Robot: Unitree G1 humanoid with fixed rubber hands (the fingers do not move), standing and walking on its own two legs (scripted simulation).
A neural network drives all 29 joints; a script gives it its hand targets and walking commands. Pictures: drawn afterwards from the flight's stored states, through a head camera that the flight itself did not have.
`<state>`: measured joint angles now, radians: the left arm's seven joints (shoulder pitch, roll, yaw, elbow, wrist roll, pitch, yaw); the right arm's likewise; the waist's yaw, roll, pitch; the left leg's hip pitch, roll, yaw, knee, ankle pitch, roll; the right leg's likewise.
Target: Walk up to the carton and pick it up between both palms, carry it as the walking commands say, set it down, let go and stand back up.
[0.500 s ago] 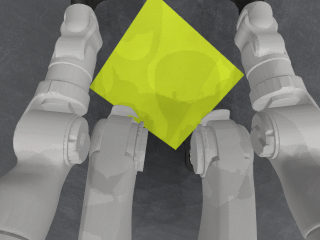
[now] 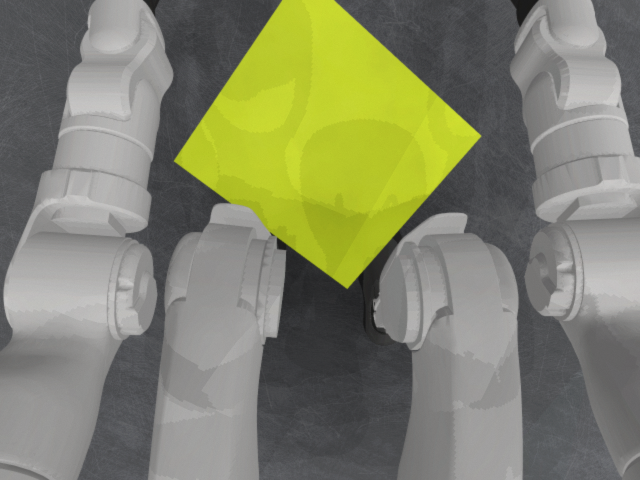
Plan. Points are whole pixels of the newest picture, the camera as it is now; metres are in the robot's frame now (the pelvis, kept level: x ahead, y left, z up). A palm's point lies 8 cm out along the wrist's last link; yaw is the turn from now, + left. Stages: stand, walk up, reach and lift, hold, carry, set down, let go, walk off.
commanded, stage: set down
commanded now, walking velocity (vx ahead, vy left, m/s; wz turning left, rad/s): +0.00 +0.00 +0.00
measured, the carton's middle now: (322, 142) +0.39 +0.01 -0.25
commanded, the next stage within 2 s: let go in 1.18 s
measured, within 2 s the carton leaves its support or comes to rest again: neither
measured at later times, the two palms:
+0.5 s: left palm out of the picture +0.51 +0.20 -0.02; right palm out of the picture +0.53 -0.18 -0.03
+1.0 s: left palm out of the picture +0.52 +0.21 +0.13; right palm out of the picture +0.55 -0.19 +0.11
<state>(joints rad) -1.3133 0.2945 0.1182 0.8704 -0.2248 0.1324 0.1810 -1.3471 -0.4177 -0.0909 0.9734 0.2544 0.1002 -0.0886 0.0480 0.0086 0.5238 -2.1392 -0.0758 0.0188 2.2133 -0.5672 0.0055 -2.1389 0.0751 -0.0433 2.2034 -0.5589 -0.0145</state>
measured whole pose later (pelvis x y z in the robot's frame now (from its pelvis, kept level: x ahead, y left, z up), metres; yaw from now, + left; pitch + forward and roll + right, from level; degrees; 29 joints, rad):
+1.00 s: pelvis +0.02 +0.00 +0.23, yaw +1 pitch +24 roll +0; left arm -1.07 0.32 0.19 0.34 -0.19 0.42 0.16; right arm -1.13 -0.42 -0.16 0.49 0.19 0.38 -0.05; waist 0.04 0.00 0.53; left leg -1.40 -0.08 -0.03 1.44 -0.46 0.00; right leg -1.40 0.08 0.01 1.44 -0.46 -0.02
